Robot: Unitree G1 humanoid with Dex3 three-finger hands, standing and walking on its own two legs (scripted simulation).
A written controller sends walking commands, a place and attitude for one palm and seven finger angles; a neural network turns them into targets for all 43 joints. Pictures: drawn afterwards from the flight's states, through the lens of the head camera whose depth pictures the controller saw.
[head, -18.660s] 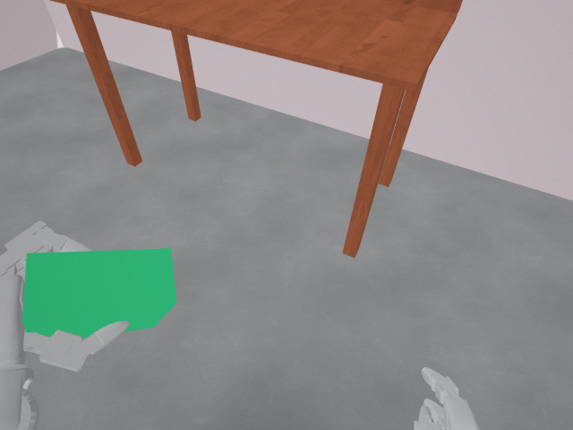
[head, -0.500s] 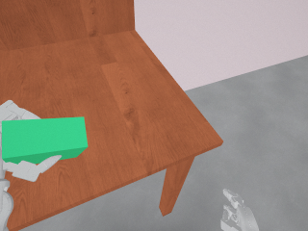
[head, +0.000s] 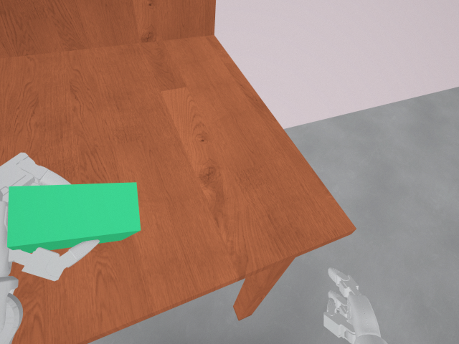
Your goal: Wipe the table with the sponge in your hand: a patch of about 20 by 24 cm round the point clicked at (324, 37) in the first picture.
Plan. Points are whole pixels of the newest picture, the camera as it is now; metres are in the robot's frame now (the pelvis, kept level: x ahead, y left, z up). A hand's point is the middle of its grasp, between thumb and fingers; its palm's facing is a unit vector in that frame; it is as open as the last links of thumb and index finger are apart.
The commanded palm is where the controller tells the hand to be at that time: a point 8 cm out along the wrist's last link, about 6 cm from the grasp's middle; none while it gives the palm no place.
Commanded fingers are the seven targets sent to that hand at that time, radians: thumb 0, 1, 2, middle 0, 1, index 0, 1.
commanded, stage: come to a stop and stand still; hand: left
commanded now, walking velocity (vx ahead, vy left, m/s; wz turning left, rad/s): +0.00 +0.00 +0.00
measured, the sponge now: (95, 217) +0.24 +0.21 +0.14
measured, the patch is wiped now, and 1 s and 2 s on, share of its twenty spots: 0.00 0.00 0.00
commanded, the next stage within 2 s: look again from close up in 0.10 s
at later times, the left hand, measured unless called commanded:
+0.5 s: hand (48, 228) +0.21 +0.25 +0.16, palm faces +0.41 -0.84 -0.35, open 9.8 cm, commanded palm +0.15 +0.28 +0.18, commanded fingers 0.00 0.10 1.30 -1.20 -1.60 -1.20 -1.60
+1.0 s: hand (85, 254) +0.18 +0.19 +0.16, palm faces +0.36 -0.84 -0.40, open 9.8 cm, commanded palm +0.13 +0.23 +0.18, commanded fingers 0.00 0.10 1.30 -1.20 -1.60 -1.20 -1.60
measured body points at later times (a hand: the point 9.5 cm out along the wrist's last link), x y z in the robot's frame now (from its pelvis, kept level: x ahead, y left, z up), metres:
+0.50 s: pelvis -0.01 -0.01 +0.00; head +0.02 +0.02 +0.45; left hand +0.18 +0.29 +0.18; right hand +0.17 -0.23 -0.07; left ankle +0.00 +0.07 -0.74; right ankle +0.00 -0.15 -0.74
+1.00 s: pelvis -0.04 -0.05 -0.01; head +0.02 -0.03 +0.44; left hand +0.16 +0.24 +0.18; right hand +0.16 -0.26 -0.08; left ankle +0.00 +0.06 -0.74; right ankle +0.00 -0.15 -0.74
